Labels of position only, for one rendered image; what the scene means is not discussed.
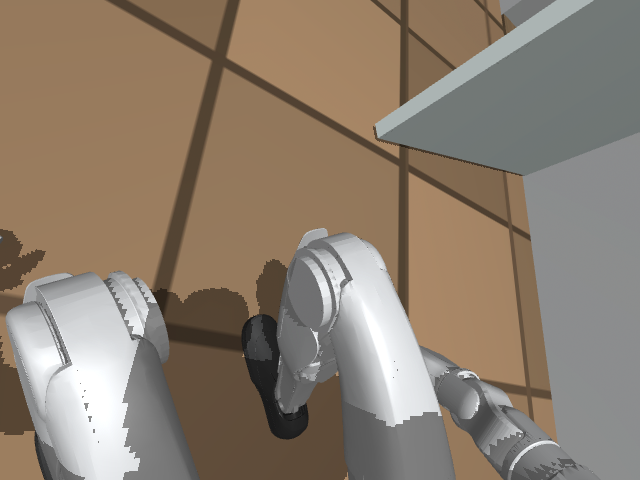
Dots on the right robot arm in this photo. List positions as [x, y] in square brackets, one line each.
[515, 446]

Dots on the right robot hand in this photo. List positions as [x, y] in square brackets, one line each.
[438, 366]

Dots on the right robot foot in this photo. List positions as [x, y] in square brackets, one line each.
[261, 352]

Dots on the left robot foot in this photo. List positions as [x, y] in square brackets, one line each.
[42, 461]

